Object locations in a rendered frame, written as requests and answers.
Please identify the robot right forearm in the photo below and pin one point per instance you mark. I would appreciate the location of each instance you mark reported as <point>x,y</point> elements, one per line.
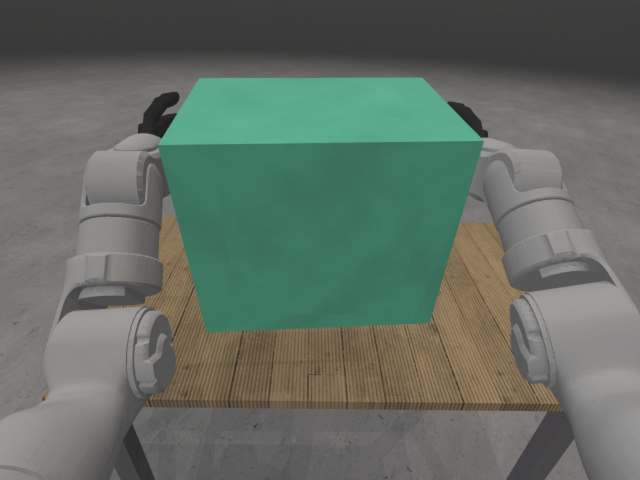
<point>546,245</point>

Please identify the robot right upper arm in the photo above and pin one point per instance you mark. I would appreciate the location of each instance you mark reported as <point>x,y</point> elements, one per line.
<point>583,342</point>

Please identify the right robot hand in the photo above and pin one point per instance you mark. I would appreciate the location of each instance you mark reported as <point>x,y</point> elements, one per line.
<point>469,117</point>

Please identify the robot left upper arm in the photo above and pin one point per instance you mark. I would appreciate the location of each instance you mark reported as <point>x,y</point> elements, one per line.
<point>101,367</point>

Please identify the carton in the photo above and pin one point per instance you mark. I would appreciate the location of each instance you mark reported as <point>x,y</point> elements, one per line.
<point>317,202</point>

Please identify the robot left forearm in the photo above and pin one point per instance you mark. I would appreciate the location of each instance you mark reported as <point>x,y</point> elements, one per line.
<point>120,218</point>

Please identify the table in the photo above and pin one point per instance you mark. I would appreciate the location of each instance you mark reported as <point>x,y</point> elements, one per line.
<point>461,360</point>

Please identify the left robot hand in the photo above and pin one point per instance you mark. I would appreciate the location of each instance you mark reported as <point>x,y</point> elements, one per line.
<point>153,121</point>

